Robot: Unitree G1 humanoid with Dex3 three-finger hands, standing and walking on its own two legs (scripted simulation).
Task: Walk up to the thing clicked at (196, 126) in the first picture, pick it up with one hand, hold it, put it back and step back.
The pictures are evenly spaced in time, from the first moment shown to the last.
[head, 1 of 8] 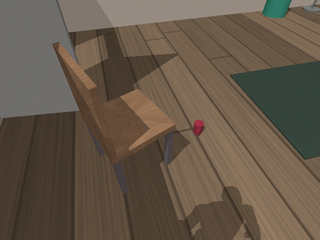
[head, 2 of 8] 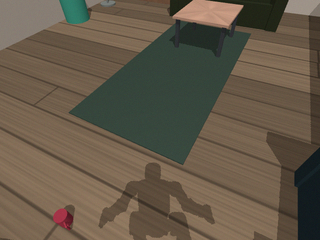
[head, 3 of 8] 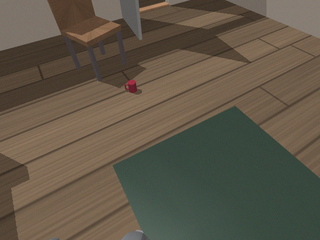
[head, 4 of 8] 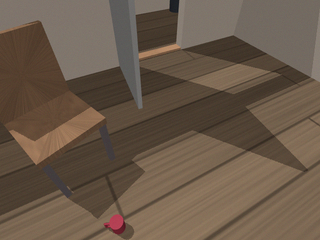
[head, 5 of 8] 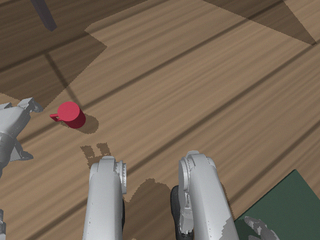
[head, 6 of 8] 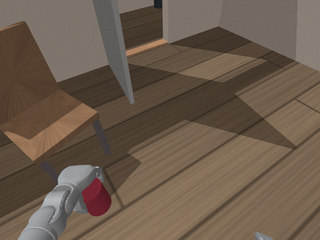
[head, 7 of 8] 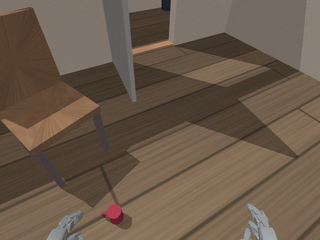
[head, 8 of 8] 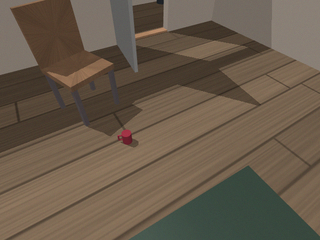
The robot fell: no
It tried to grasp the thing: yes
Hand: left
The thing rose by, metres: 0.64
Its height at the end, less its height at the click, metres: +0.00
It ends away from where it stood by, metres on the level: 0.02
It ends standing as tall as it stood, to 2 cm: yes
